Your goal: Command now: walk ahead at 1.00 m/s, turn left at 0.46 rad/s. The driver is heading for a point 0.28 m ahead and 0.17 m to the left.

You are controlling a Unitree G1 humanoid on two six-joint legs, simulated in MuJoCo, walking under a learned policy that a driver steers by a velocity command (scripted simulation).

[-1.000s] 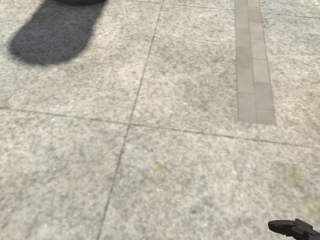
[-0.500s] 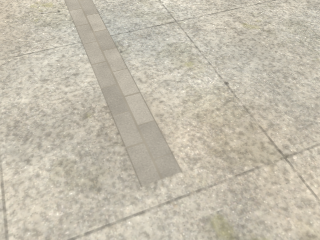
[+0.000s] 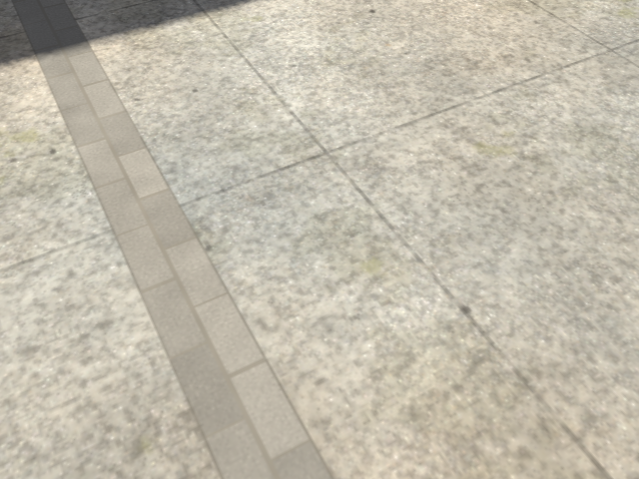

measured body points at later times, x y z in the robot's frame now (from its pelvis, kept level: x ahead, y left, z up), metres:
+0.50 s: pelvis +0.39 -0.02 +0.00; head +0.43 -0.01 +0.45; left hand +0.34 +0.27 -0.12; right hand +0.67 -0.20 -0.07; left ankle +0.50 +0.14 -0.70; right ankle +0.37 -0.14 -0.74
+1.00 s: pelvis +0.51 +0.01 -0.01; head +0.52 +0.00 +0.44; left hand +0.54 +0.28 -0.13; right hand +0.69 -0.20 -0.13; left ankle +0.55 +0.14 -0.74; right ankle +0.54 -0.12 -0.74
